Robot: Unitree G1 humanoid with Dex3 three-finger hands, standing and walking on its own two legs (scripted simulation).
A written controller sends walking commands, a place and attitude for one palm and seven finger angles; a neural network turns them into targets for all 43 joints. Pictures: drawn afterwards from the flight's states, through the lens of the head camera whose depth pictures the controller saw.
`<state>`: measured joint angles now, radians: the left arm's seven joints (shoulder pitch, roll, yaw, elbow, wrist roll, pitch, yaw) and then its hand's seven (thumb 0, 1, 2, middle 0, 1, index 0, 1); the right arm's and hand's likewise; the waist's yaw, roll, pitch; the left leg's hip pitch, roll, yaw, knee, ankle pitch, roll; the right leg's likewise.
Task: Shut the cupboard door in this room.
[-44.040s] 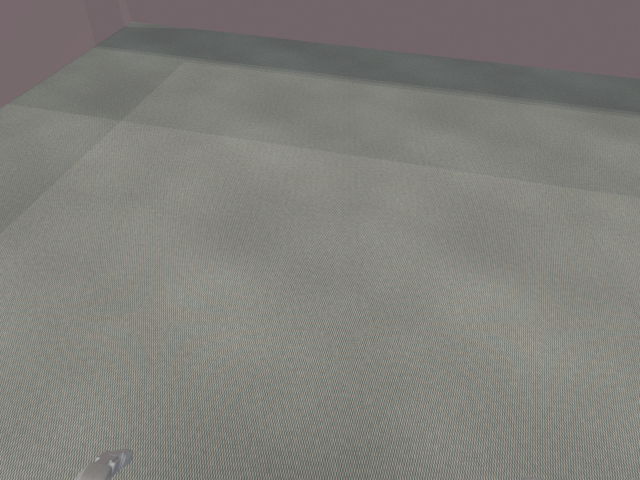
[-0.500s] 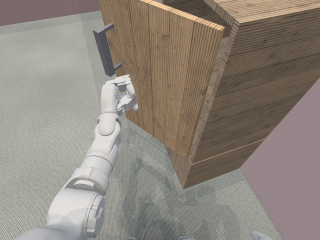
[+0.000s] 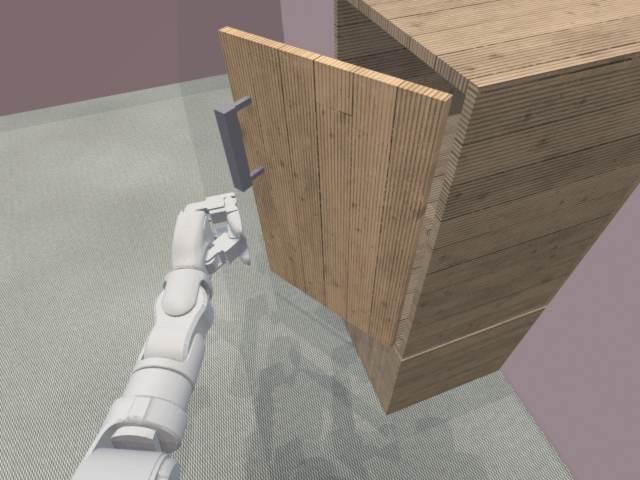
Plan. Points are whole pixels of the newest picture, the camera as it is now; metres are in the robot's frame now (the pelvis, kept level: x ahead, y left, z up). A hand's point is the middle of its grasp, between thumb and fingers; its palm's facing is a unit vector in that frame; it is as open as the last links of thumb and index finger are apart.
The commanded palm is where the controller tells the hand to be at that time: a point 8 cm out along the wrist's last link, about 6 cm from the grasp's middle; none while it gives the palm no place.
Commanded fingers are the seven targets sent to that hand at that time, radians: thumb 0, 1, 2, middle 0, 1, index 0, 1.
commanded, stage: draw the hand back to the body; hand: left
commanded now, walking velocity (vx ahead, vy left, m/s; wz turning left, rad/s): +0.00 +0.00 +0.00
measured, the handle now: (243, 144) +0.63 +0.14 +0.09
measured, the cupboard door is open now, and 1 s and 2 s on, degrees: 32 32 32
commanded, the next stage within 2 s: step back with the hand held close in 1.28 s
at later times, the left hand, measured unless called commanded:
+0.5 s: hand (121, 323) +0.25 +0.20 +0.15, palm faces +0.22 -0.95 -0.23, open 3.4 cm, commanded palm +0.21 +0.25 +0.17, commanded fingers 0.00 0.90 0.90 -0.72 -0.87 -0.72 -0.87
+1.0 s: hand out of the picture +0.17 +0.29 +0.19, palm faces +0.52 -0.74 -0.42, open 6.8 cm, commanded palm +0.13 +0.32 +0.20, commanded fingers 0.00 0.90 0.90 -0.20 -0.30 -0.20 -0.30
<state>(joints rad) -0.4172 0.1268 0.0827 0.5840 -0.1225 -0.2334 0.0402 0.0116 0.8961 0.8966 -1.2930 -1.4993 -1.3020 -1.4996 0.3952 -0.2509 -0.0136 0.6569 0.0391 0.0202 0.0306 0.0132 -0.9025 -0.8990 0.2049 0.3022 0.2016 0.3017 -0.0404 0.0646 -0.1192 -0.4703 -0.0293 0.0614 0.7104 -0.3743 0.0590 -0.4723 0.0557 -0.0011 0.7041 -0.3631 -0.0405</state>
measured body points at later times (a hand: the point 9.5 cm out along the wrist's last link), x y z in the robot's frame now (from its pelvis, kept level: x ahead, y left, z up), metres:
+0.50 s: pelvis +0.00 +0.01 +0.02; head -0.02 -0.01 +0.47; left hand +0.23 +0.25 +0.16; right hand +0.21 -0.18 -0.05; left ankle -0.01 +0.08 -0.72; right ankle -0.01 -0.09 -0.72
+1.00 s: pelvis +0.00 +0.01 +0.03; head -0.02 -0.02 +0.47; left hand +0.13 +0.32 +0.21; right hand +0.20 -0.21 -0.06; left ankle -0.01 +0.08 -0.72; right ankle -0.01 -0.09 -0.72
